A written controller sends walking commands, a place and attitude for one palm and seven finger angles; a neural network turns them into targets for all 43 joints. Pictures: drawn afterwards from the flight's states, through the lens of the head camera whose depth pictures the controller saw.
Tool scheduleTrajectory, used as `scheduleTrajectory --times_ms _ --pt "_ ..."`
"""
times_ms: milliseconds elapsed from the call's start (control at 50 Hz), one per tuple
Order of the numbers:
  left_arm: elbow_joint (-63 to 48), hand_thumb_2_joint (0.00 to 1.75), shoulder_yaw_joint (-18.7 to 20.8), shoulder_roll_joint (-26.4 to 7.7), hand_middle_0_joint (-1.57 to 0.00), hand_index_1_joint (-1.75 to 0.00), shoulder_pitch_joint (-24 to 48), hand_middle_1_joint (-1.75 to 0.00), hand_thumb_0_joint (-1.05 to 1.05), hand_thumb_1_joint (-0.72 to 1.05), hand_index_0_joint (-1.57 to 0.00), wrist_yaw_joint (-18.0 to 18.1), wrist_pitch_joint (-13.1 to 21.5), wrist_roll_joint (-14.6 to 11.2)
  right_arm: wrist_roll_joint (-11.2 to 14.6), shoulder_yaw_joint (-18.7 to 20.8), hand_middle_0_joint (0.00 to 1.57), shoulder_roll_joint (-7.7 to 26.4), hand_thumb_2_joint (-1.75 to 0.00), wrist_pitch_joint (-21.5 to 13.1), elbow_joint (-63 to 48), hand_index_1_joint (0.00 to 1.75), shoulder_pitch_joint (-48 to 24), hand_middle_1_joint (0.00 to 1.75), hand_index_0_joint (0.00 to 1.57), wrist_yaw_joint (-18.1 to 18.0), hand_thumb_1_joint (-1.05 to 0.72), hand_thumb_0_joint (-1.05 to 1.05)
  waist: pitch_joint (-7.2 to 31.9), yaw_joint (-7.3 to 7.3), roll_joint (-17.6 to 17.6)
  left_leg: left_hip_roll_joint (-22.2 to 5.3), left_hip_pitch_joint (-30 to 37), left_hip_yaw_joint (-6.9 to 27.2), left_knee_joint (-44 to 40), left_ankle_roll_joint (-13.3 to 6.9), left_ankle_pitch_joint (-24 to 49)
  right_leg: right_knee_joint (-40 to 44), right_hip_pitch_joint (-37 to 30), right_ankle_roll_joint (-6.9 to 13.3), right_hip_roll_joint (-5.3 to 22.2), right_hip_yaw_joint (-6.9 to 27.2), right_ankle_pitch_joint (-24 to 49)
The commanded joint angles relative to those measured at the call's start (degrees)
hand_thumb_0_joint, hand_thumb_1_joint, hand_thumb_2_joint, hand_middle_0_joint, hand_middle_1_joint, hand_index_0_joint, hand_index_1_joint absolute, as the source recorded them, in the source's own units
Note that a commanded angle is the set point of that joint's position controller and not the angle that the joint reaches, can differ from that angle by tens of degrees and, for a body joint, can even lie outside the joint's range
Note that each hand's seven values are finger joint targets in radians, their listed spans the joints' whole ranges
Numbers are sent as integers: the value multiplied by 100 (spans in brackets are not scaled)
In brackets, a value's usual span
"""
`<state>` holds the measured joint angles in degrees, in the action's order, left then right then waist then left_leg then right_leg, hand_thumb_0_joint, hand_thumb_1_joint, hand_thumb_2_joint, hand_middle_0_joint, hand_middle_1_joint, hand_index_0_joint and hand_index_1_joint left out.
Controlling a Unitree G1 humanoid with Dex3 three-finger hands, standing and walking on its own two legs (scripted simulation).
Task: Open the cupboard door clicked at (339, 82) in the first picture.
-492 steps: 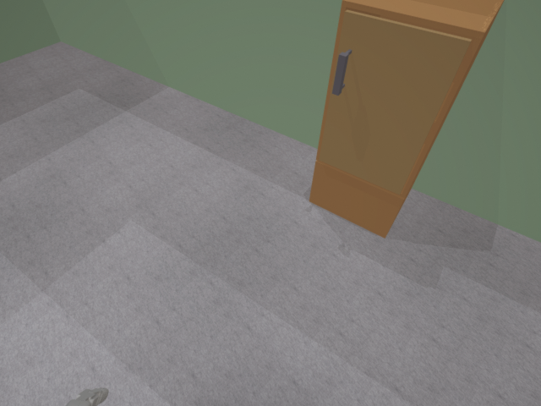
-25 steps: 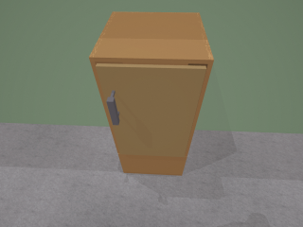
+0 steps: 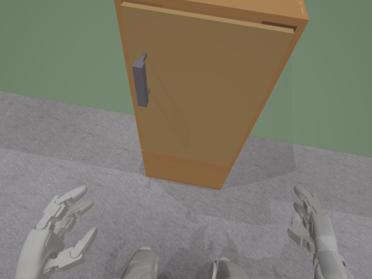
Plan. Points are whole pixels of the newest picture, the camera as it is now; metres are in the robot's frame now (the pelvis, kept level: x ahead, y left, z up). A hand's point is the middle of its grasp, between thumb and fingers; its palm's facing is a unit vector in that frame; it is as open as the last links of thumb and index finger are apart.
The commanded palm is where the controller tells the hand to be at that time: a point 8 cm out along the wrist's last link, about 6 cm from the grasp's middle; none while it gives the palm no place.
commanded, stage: raise the hand with hooked fingers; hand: left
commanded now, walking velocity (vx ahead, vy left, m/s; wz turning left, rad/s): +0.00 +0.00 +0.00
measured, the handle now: (143, 80) +0.57 +0.18 +0.05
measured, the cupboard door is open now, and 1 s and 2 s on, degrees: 0 0 0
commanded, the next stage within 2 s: move the hooked fingers beside the handle in 1.60 s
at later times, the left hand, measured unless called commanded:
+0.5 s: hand (55, 206) +0.22 +0.27 +0.04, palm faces -0.01 -1.00 -0.07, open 12.1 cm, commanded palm +0.20 +0.32 +0.05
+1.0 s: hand (36, 175) +0.27 +0.32 +0.06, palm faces -0.06 -1.00 -0.07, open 13.9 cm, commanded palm +0.25 +0.37 +0.07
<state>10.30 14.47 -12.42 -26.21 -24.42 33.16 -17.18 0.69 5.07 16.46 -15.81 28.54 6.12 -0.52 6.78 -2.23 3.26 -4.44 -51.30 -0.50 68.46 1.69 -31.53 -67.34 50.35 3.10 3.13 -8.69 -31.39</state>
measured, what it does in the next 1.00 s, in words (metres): shifts its weight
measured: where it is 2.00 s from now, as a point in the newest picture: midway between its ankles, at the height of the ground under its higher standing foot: outside the picture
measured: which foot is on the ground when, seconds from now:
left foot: down 0.00-1.00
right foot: down 0.00-1.00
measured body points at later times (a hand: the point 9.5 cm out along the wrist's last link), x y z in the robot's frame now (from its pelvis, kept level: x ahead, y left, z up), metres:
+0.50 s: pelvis -0.02 +0.04 +0.00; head +0.06 +0.05 +0.44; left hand +0.22 +0.33 +0.04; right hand +0.12 -0.23 -0.08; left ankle +0.02 +0.14 -0.64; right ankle +0.02 -0.09 -0.64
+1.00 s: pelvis +0.00 +0.06 +0.02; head +0.09 +0.09 +0.46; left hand +0.27 +0.37 +0.06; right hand +0.18 -0.18 -0.05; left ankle +0.02 +0.14 -0.64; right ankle +0.02 -0.09 -0.64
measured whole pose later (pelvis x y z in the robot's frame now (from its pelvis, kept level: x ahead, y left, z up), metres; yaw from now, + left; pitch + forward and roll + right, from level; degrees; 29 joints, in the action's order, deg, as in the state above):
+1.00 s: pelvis +0.00 +0.06 +0.02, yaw +0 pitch +16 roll -5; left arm 15.8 22.2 -23.8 -3.9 -30.4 18.8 -19.4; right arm 1.5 -3.0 14.9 -13.5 29.9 13.4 -2.5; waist 5.8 0.1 -0.7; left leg -2.3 -51.3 -0.9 64.9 -3.0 -29.5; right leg -59.1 48.0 -1.2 3.0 -7.0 -26.4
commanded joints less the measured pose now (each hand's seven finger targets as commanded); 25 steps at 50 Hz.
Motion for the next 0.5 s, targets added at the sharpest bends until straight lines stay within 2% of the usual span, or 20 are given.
scheduleTrajectory --times_ms 0,40,60,80,120,140,160,200,220,240,280,300,320,340,400,440,460,480 --pt "-2438 64 172 -927 -24 -69 1718 -69 0 29 -24 -80 758 -291 21 25 20 472 -90 -256 -327 30 449 30 20 -159 -90 0 1461 611 -860 313 383 87 -179 -362 1694 1051 -659 -175 -289 1260 1538" --pt "-2018 62 81 -1024 -25 -72 1880 -72 0 25 -25 -352 455 -328 68 -49 20 589 -90 -281 -246 30 456 30 20 -229 -90 0 1309 701 -799 300 164 149 -72 -385 1562 1045 -544 -169 -334 1250 1336" --pt "-1828 61 124 -1135 -25 -74 1885 -74 0 22 -25 -477 244 -275 111 -58 20 610 -90 -285 -201 30 463 30 20 -248 -90 0 1380 669 -847 301 145 152 -129 -381 1477 1085 -549 -177 -330 1217 1218" --pt "-1542 60 185 -1178 -25 -75 1735 -75 0 20 -25 -578 -38 -273 146 -66 20 625 -90 -282 -211 30 446 30 20 -269 -90 0 1400 629 -714 313 105 160 -210 -385 1420 1160 -628 -201 -320 1199 1113" --pt "-1178 58 369 -1274 -25 -78 1324 -78 0 15 -25 -707 -666 -327 215 -82 20 631 -90 -229 -335 30 362 30 20 -286 -90 0 1595 440 -491 363 86 168 -435 -386 1362 1341 -941 -255 -270 1191 923" --pt "-836 57 667 -1434 -25 -80 1070 -80 0 13 -25 -760 -1009 -421 237 -86 20 621 -90 -174 -399 30 272 30 20 -286 -90 0 1651 251 -435 386 68 169 -516 -371 1495 1355 -1190 -229 -277 1178 1011" --pt "-1089 56 830 -1537 -26 -81 926 -81 0 11 -26 -751 -1228 -483 247 -107 20 605 -90 -125 -522 30 259 30 20 -275 -90 0 1989 123 -476 405 201 147 -634 -366 1621 1368 -1462 -265 -224 1145 1141" --pt "-1370 54 1124 -1631 -26 -84 745 -84 0 6 -26 -545 -1512 -607 234 -121 20 498 -90 -39 -697 30 152 30 20 -267 -90 0 2109 -53 -381 434 311 144 -867 -345 1765 1416 -1751 -294 -189 1049 1244" --pt "-1500 53 1217 -1608 -26 -86 726 -86 0 4 -26 -366 -1514 -646 224 -129 20 437 -90 -31 -724 30 158 30 20 -262 -90 0 2079 -72 -244 418 348 174 -957 -334 1789 1400 -1737 -296 -207 952 1228" --pt "-1422 52 1350 -1579 -26 -87 659 -87 0 1 -26 -204 -1479 -703 194 -132 20 374 -90 -26 -711 30 98 30 20 -264 -90 0 2001 -157 -174 407 304 182 -967 -318 1841 1345 -1726 -258 -262 897 1252" --pt "-1556 50 1320 -1478 -27 -90 820 -90 0 -3 -27 138 -1184 -628 163 -141 20 335 -90 -49 -632 30 241 30 20 -238 -90 0 1736 -64 -248 388 303 194 -1074 -282 1663 1310 -1389 -243 -283 764 961" --pt "-1553 49 1147 -1322 -27 -92 999 -92 0 -6 -27 255 -1020 -578 143 -155 20 341 -90 -74 -603 30 251 30 20 -225 -90 0 1460 41 -295 383 267 211 -1102 -277 1452 1319 -1094 -244 -300 723 687" --pt "-1373 48 1101 -1319 -27 -93 1156 -93 0 -8 -27 342 -878 -497 129 -148 20 387 -90 -83 -526 30 309 30 20 -219 -90 0 1194 136 -247 383 161 215 -1114 -269 1165 1381 -863 -242 -295 725 267" --pt "-1221 47 941 -1262 -27 -94 1377 -94 0 -10 -27 340 -747 -438 118 -169 20 444 -90 -98 -507 30 330 30 20 -225 -90 0 922 236 -228 384 50 233 -1095 -281 953 1405 -658 -219 -308 739 5" --pt "-1013 44 590 -1289 -28 -99 1681 -99 0 -17 -28 113 -489 -228 148 -165 20 634 -90 -185 -467 30 601 30 20 -245 -90 0 969 417 -427 405 178 253 -1166 -312 485 1367 -305 -208 -290 706 -242" --pt "-994 42 516 -1431 -28 -102 1885 -102 0 -22 -28 -152 -515 -240 180 -168 20 740 -90 -232 -506 30 682 30 20 -269 -90 0 1086 449 -655 417 352 287 -1226 -333 475 1332 -297 -171 -320 696 -72" --pt "-1159 41 638 -1659 -28 -103 1967 -103 0 -24 -28 -250 -528 -258 204 -161 20 776 -90 -251 -521 30 730 30 20 -278 -90 0 1306 408 -825 414 546 301 -1321 -330 446 1354 -372 -166 -318 692 -20" --pt "-1261 40 668 -1731 -28 -105 1944 -105 0 -27 -28 -330 -563 -280 217 -164 20 801 -90 -271 -551 30 753 30 20 -292 -90 0 1425 378 -891 409 755 331 -1394 -339 618 1342 -462 -150 -334 638 222"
